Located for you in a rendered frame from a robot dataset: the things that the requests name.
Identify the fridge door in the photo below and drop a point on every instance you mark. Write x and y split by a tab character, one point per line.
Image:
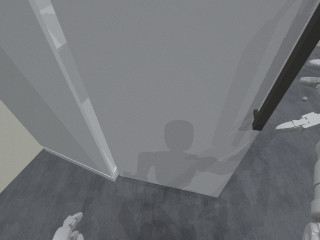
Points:
174	83

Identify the handle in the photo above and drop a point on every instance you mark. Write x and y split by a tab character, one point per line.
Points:
304	47

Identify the right robot upper arm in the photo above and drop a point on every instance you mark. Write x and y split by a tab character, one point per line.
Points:
312	231

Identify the robot left hand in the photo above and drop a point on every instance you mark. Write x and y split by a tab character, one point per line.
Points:
65	232

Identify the right robot forearm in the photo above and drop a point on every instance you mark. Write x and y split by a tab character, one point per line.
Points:
315	204

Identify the robot right hand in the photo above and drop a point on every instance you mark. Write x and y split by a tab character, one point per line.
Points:
311	120

